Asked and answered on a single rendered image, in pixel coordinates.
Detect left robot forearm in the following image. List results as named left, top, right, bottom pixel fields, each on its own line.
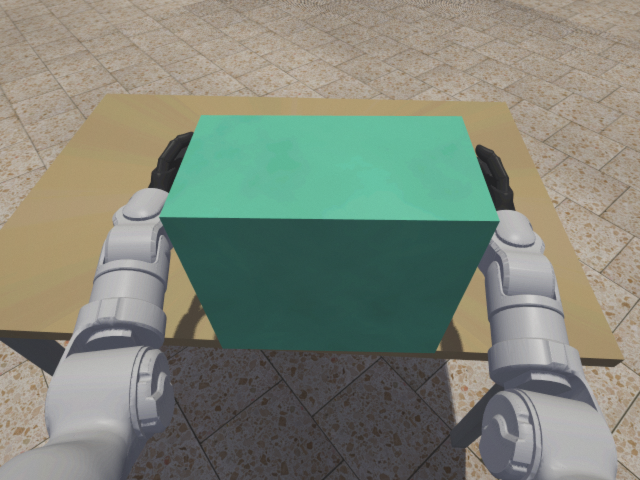
left=45, top=188, right=173, bottom=437

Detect left robot hand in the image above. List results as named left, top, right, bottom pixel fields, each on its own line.
left=148, top=132, right=193, bottom=193

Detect right robot upper arm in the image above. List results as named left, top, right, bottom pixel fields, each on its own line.
left=479, top=388, right=617, bottom=480

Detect right robot hand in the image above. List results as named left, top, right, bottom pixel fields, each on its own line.
left=475, top=145, right=516, bottom=211

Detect right robot forearm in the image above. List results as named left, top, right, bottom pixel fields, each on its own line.
left=478, top=210, right=618, bottom=479

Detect left robot upper arm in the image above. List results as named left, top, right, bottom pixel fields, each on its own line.
left=0, top=346, right=175, bottom=480

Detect carton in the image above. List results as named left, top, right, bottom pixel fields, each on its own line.
left=159, top=115, right=500, bottom=353

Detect table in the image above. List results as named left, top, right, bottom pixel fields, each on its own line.
left=0, top=94, right=625, bottom=448

